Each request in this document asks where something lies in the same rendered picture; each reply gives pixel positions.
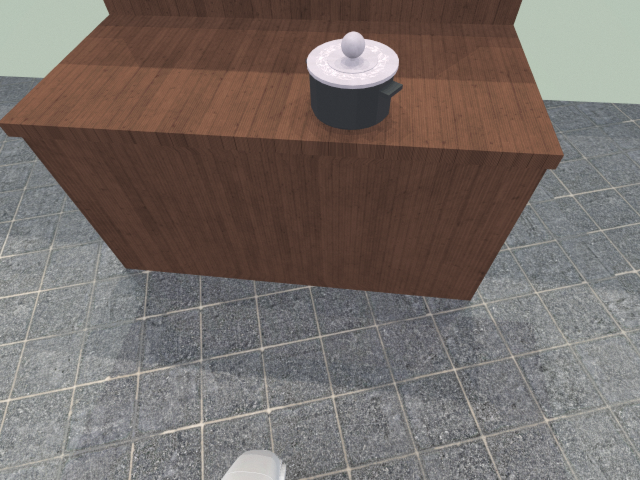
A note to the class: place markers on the table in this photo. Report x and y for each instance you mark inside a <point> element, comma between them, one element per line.
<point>183,131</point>

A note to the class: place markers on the robot left thigh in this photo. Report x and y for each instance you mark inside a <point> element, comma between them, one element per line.
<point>256,465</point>

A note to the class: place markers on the pot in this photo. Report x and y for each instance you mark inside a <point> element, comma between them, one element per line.
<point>352,109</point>

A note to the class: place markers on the lid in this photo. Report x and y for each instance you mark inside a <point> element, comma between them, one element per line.
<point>377,64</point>

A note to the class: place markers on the knob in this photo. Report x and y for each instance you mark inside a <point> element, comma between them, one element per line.
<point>353,44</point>

